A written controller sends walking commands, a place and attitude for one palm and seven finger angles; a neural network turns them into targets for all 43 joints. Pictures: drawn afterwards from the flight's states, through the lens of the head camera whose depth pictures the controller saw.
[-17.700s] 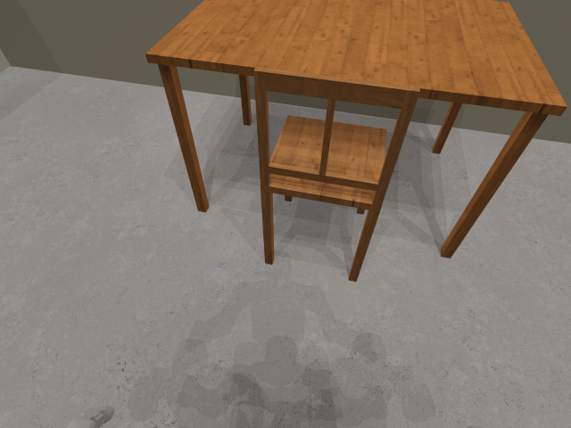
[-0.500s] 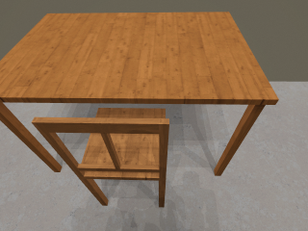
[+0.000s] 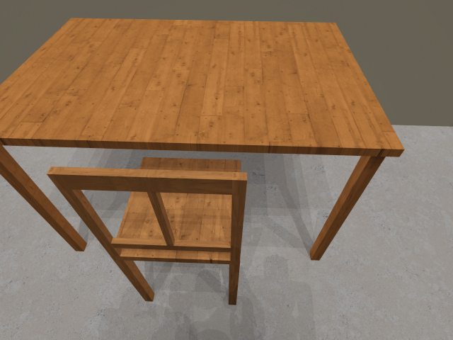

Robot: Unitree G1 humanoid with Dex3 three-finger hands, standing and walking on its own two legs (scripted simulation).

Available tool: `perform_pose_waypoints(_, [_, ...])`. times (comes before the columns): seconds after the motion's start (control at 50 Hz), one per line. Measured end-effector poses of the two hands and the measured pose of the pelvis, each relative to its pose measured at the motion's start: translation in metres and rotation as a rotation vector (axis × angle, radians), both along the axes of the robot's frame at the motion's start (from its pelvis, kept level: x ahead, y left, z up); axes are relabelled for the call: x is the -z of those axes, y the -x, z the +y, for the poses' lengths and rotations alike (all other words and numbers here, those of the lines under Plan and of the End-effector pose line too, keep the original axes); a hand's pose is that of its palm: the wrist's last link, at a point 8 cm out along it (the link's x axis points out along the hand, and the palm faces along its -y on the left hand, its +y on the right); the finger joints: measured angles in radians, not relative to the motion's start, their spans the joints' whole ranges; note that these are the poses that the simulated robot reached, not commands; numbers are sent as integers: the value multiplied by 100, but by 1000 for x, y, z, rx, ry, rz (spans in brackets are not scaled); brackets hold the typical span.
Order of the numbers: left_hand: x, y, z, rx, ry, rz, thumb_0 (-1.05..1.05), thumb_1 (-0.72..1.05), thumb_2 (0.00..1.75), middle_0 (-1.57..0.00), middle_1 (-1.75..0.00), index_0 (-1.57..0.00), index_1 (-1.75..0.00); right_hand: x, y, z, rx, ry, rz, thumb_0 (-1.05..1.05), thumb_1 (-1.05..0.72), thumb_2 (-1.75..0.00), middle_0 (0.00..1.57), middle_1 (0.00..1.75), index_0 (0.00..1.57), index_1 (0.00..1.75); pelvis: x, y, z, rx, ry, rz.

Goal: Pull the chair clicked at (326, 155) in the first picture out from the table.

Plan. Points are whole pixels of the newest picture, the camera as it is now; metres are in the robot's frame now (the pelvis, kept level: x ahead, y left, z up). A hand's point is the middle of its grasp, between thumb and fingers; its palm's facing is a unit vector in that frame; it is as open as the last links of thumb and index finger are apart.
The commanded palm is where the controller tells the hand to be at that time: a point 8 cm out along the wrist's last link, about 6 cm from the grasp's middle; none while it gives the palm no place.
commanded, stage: look again from close up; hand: left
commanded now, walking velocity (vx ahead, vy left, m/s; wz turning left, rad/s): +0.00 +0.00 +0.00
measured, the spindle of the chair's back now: (162, 219) +0.39 +0.18 -0.10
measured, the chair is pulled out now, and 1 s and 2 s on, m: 0.00 0.00 0.00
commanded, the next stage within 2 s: raise the hand toward the chair's back in 0.46 s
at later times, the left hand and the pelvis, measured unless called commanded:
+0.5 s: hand out of the picture +0.00 +0.18 -0.17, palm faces +0.02 -0.98 -0.20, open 7.3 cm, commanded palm none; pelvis -0.01 +0.01 +0.00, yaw +0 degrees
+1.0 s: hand (135, 338) +0.14 +0.17 -0.08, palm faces +0.05 -1.00 +0.04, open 9.4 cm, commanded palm +0.12 +0.24 -0.06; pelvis -0.03 +0.02 -0.09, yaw +1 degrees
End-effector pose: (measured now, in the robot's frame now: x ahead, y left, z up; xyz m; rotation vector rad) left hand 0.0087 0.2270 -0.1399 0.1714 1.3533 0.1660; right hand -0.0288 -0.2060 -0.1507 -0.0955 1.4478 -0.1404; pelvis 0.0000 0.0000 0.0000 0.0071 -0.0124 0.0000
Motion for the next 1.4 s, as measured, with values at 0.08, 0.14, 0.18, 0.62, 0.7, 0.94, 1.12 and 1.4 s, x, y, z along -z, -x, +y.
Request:
perform_pose_waypoints(0.08, [1,4,0,-1,4,5,1,92,90,-20,-30,-20,-30,0,3,4,3,-4,0,0,-91,-90,20,30,20,30,0,2,1,2,1,-1])
perform_pose_waypoints(0.14, [1,7,0,-2,7,10,1,92,90,-20,-30,-20,-30,0,6,6,5,-7,2,0,-91,-90,20,30,20,30,0,3,2,3,1,1])
perform_pose_waypoints(0.18, [2,9,1,-3,9,14,1,92,90,-20,-30,-20,-30,0,8,8,6,-9,5,0,-91,-90,20,30,20,30,0,4,3,4,1,2])
perform_pose_waypoints(0.62, [-13,-6,15,-95,-8,-116,3,94,90,-20,-30,-20,-30,-3,1,14,19,13,-89,0,-91,-90,20,30,20,30,3,9,12,12,3,-1])
perform_pose_waypoints(0.7, [-85,-93,31,-96,-77,-665,4,92,88,-19,-29,-19,-30,-14,-48,-13,-10,109,-394,3,-93,-90,21,30,20,30,9,13,18,-28,1,27])
perform_pose_waypoints(0.94, [-85,-139,-13,169,243,-1315,1,66,79,-17,-26,-17,-26,-69,-221,-44,-219,224,-1018,1,-91,-90,20,30,20,30,76,31,18,-8,-10,229])
perform_pose_waypoints(1.12, [-79,-101,32,81,32,-1339,2,44,70,-15,-23,-15,-23,-11,-250,22,-352,73,-954,1,-91,-90,20,30,20,30,107,36,18,-61,49,308])
perform_pose_waypoints(1.4, [-87,-150,40,147,129,-1226,1,12,57,-12,-18,-12,-18,38,-154,27,-143,37,-653,1,-90,-90,21,30,21,30,98,33,31,-40,42,340])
